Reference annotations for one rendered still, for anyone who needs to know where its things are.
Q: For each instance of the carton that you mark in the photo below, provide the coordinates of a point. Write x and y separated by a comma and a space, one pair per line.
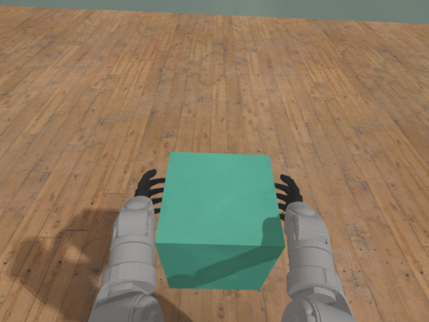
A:
219, 225

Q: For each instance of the right robot forearm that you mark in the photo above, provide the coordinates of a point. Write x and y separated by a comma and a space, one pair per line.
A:
311, 265

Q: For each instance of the right robot upper arm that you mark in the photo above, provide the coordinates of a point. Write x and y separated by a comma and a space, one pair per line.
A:
304, 309

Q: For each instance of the left robot hand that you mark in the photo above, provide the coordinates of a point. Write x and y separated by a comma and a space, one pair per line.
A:
145, 184

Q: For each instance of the right robot hand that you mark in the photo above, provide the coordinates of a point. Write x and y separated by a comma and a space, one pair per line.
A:
292, 191

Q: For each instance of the left robot forearm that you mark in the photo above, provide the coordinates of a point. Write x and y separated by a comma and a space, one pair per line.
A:
131, 261

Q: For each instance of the left robot upper arm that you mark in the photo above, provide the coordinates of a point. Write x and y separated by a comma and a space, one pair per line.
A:
138, 308

